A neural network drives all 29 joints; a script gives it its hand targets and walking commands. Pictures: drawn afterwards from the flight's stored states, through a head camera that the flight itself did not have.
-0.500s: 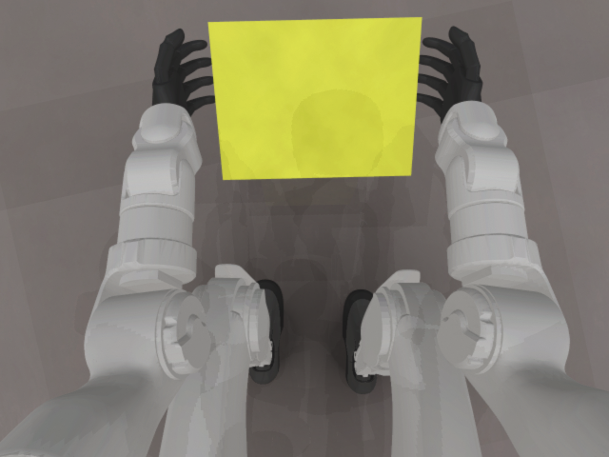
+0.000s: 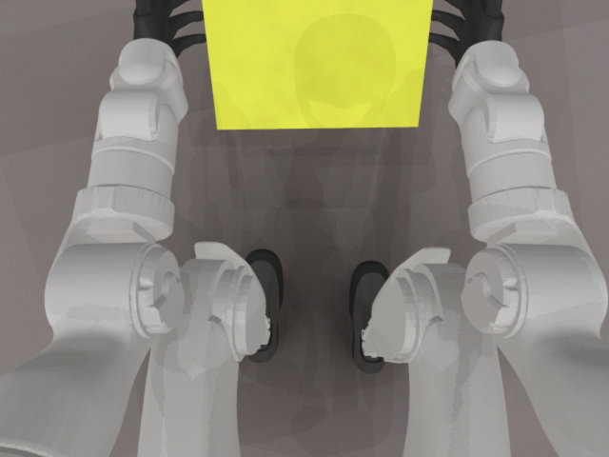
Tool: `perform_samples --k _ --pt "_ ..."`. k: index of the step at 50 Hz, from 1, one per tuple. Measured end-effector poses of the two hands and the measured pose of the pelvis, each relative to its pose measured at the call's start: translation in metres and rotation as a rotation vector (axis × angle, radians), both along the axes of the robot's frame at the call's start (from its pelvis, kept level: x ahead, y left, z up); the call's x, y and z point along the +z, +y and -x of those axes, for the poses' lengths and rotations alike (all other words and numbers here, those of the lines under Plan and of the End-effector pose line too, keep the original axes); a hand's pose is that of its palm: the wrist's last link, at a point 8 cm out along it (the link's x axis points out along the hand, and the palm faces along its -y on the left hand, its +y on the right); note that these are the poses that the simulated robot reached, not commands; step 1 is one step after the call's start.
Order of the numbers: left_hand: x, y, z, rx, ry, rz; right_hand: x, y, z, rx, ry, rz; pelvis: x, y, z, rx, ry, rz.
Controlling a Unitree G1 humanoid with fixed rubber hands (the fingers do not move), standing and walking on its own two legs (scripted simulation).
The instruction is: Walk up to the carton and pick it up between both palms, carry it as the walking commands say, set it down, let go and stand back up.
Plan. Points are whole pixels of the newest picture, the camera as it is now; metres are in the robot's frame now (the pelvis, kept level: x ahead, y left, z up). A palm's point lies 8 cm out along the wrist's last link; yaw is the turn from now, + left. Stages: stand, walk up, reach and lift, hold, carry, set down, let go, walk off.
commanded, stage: set down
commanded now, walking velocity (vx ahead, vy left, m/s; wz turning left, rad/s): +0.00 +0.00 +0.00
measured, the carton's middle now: (315, 45) +0.56 +0.02 -0.24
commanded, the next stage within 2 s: none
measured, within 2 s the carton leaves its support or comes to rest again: neither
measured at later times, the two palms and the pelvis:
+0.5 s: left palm (179, 43) +0.54 +0.18 -0.20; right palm (460, 48) +0.55 -0.15 -0.20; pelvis +0.00 +0.00 -0.04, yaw +0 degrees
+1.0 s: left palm (178, 40) +0.55 +0.18 -0.21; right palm (460, 45) +0.55 -0.15 -0.21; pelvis +0.00 +0.00 -0.04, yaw +0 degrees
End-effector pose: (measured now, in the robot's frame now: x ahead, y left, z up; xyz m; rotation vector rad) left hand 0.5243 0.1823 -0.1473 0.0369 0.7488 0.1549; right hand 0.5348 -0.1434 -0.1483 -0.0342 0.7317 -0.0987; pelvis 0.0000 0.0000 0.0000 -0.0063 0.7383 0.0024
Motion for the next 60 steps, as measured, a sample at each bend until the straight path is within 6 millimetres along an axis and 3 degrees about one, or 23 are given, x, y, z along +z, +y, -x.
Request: perform_samples --k 18,36,60 --pt "-0.055 0.000 -0.017 -0.038 0.039 0.000 -0.052 -0.004 -0.013 0.032 0.043 0.010 -0.030 -0.001 0.000 0.000 -0.080 -0.001" --pt "-0.057 -0.001 -0.019 -0.043 0.025 0.017 -0.058 -0.008 -0.015 0.039 0.025 -0.021 -0.043 -0.005 0.008 -0.006 -0.172 -0.012" --pt "-0.066 0.002 -0.027 -0.063 0.020 0.053 -0.067 -0.009 -0.023 0.048 0.023 -0.056 -0.045 -0.001 0.000 -0.005 -0.169 -0.003"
